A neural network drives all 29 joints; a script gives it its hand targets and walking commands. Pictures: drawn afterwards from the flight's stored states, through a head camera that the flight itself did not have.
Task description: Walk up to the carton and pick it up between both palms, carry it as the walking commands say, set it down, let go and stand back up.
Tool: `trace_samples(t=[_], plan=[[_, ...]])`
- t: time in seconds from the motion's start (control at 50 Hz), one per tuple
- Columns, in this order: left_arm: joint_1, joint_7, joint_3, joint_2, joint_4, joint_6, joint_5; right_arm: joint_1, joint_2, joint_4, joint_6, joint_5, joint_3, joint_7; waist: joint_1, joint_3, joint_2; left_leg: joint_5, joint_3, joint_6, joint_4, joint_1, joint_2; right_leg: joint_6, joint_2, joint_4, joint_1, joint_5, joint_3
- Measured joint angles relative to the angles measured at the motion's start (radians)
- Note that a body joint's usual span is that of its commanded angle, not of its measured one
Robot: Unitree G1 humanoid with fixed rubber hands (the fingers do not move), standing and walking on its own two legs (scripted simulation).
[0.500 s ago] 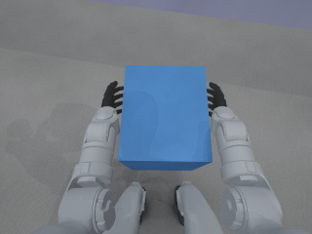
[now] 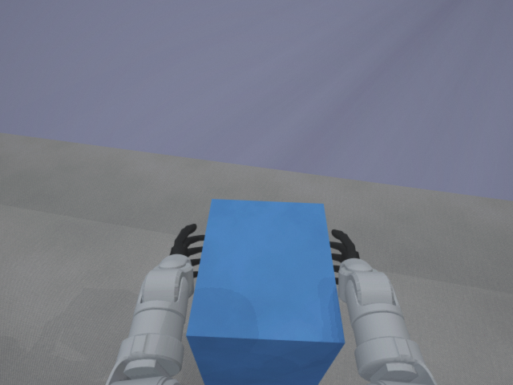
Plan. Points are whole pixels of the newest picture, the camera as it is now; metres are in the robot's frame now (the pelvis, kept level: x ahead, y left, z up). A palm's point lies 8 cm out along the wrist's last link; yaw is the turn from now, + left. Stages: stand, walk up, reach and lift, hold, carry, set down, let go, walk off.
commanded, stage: reach and lift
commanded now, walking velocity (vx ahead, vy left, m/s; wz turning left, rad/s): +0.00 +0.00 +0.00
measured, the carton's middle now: (263, 296) +0.29 +0.01 -0.02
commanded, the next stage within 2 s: hold in 1.20 s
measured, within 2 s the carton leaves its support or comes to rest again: neither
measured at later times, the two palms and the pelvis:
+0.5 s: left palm (176, 273) +0.29 +0.15 +0.04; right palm (348, 277) +0.29 -0.13 +0.04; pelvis +0.00 +0.00 +0.00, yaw +0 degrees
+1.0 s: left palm (176, 275) +0.29 +0.15 +0.04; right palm (350, 280) +0.28 -0.14 +0.04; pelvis -0.02 +0.00 -0.01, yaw +0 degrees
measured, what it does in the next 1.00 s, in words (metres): stands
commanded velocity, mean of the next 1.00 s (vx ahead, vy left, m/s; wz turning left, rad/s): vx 0.00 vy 0.00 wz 0.00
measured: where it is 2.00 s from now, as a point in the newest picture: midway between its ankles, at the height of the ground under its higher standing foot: outside the picture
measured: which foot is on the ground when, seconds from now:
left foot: down 0.00-1.00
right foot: down 0.00-1.00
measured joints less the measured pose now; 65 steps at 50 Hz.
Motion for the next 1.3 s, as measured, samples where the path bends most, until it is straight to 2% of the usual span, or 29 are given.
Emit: trace_samples(t=[0.12,0.4,0.58,0.96,1.3], plan=[[0.036,-0.003,-0.021,0.001,-0.043,0.048,-0.001,0.037,0.013,-0.044,0.045,-0.009,0.006,0.004,0.005,0.008,-0.005,0.005,-0.009,0.001,-0.034,0.057,0.0,-0.002,-0.003,-0.036,0.061,0.003,-0.008],[0.047,-0.006,-0.036,-0.003,-0.09,0.063,0.004,0.06,0.018,-0.102,0.057,-0.012,0.009,0.01,0.017,0.042,-0.004,0.014,-0.003,0.0,-0.04,0.058,0.003,-0.001,-0.001,-0.044,0.061,0.016,-0.001],[0.034,-0.008,-0.031,-0.004,-0.084,0.058,0.007,0.046,0.014,-0.098,0.056,-0.011,0.008,0.012,0.02,0.044,-0.006,0.019,0.002,-0.001,-0.02,0.026,0.002,0.0,0.0,-0.018,0.024,0.019,0.003],[-0.053,-0.012,-0.009,0.021,0.014,0.055,0.006,-0.031,0.008,-0.02,0.06,-0.025,-0.018,0.005,0.017,0.032,-0.006,0.011,-0.005,-0.006,0.044,-0.037,0.0,-0.001,0.005,0.04,-0.035,0.013,-0.005],[0.022,-0.015,-0.029,0.014,-0.043,0.079,0.004,0.035,0.02,-0.058,0.077,-0.022,0.008,0.006,0.011,0.013,-0.014,0.005,-0.003,-0.009,0.034,-0.002,0.003,-0.006,0.007,0.042,-0.006,0.002,-0.003]])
